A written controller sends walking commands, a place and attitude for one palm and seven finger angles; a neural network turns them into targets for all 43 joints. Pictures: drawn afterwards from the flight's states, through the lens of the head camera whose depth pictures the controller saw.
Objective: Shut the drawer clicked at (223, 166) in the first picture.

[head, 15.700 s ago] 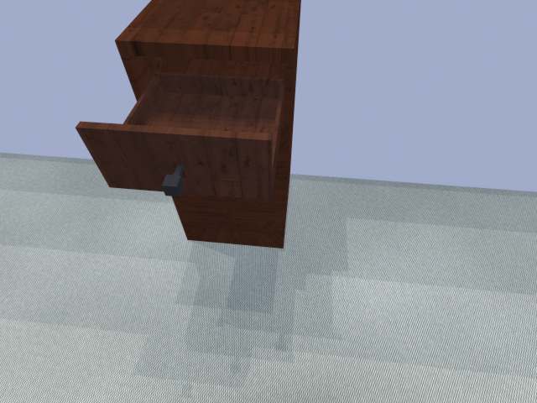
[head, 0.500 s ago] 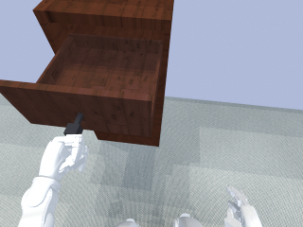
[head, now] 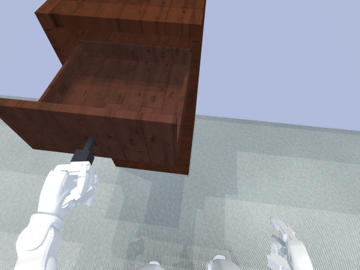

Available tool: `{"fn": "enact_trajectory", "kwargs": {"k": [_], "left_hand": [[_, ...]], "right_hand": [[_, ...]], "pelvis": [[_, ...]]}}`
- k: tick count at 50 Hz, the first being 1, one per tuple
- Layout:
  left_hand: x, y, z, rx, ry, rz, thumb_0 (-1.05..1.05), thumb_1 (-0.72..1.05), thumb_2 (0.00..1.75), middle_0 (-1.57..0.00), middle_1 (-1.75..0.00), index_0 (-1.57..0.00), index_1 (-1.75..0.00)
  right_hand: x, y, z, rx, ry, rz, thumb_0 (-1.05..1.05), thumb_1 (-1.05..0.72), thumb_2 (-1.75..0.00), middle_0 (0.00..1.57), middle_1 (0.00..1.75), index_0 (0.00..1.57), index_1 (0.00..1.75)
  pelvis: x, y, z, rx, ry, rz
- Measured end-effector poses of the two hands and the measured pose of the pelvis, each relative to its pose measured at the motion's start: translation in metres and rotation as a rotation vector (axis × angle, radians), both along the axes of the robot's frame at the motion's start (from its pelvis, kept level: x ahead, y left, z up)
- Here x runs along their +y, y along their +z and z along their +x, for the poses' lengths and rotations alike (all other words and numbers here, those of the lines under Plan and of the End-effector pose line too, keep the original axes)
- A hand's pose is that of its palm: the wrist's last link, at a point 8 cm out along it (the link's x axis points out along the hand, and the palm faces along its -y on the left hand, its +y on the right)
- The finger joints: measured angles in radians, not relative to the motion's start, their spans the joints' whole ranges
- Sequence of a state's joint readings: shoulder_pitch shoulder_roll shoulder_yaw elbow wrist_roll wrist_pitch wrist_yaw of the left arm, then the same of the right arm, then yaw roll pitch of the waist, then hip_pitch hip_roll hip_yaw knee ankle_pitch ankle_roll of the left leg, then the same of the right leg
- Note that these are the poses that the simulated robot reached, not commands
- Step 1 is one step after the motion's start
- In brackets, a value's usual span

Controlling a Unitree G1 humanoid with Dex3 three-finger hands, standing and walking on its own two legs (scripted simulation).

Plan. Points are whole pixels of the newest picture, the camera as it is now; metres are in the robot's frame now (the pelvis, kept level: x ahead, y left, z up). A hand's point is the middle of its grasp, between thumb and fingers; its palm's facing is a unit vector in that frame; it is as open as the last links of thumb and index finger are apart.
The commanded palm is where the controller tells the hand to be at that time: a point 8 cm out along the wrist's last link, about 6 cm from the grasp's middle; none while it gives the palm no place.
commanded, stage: push the drawer shut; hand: left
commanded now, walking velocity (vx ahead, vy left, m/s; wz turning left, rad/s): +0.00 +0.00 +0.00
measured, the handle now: (86, 152) +0.35 +0.23 +0.05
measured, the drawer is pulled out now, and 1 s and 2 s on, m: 0.29 0.20 0.08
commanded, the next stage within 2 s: none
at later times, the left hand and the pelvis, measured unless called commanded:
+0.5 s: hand (99, 167) +0.32 +0.19 +0.05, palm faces -0.09 -1.00 -0.04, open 3.2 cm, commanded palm +0.31 +0.24 +0.05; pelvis -0.01 +0.00 +0.00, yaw +0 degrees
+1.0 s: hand (107, 146) +0.37 +0.18 +0.05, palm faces -0.09 -1.00 -0.05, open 3.3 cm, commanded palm +0.36 +0.23 +0.05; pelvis -0.01 +0.00 +0.00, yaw -1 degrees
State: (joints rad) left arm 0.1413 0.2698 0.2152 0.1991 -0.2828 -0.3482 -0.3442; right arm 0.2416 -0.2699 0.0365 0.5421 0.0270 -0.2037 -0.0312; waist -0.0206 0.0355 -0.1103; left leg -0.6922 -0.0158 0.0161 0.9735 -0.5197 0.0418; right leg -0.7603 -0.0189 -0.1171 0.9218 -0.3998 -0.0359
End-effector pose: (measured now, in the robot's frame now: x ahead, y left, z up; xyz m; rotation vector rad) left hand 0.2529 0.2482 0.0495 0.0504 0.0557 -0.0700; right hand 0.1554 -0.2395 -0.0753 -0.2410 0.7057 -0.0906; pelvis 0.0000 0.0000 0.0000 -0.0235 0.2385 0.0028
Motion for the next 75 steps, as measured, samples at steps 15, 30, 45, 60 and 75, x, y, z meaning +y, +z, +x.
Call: {"fn": "enact_trajectory", "kwargs": {"k": [15, 30, 45, 60, 75], "left_hand": [[0.000, -0.003, 0.022, -0.012, -0.012, -0.008, 0.00, 0.84, 0.91, -1.40, -1.60, -1.41, -1.60], [-0.007, 0.003, 0.063, -0.030, -0.018, -0.009, 0.01, 0.88, 0.90, -1.40, -1.60, -1.43, -1.60], [-0.010, 0.003, 0.090, -0.030, -0.015, -0.005, 0.01, 0.89, 0.90, -1.40, -1.60, -1.43, -1.60], [-0.013, 0.003, 0.124, -0.029, -0.015, -0.008, 0.01, 0.89, 0.90, -1.41, -1.60, -1.44, -1.60], [-0.018, 0.003, 0.166, -0.021, -0.002, -0.009, 0.01, 0.89, 0.90, -1.41, -1.60, -1.44, -1.60]], "right_hand": [[-0.002, -0.010, -0.007, 0.043, 0.005, -0.007, 0.01, -0.90, -0.90, 0.20, 0.30, 0.20, 0.30], [-0.010, -0.014, -0.042, 0.128, -0.047, -0.011, 0.01, -0.90, -0.90, 0.20, 0.30, 0.20, 0.30], [-0.015, -0.019, -0.067, 0.229, -0.090, -0.019, 0.01, -0.90, -0.90, 0.20, 0.30, 0.20, 0.30], [-0.013, -0.028, -0.080, 0.306, -0.097, -0.021, 0.01, -0.90, -0.90, 0.20, 0.30, 0.20, 0.30], [-0.019, -0.037, -0.122, 0.447, -0.154, -0.026, 0.01, -0.90, -0.90, 0.20, 0.30, 0.20, 0.30]], "pelvis": [[-0.003, -0.002, -0.006, 0.003, 0.010, 0.001], [-0.002, 0.000, -0.012, 0.007, -0.004, 0.006], [0.000, 0.001, -0.010, 0.020, -0.016, 0.010], [0.001, -0.002, -0.013, 0.039, -0.014, 0.008], [0.001, -0.007, -0.014, 0.080, -0.024, 0.006]]}}
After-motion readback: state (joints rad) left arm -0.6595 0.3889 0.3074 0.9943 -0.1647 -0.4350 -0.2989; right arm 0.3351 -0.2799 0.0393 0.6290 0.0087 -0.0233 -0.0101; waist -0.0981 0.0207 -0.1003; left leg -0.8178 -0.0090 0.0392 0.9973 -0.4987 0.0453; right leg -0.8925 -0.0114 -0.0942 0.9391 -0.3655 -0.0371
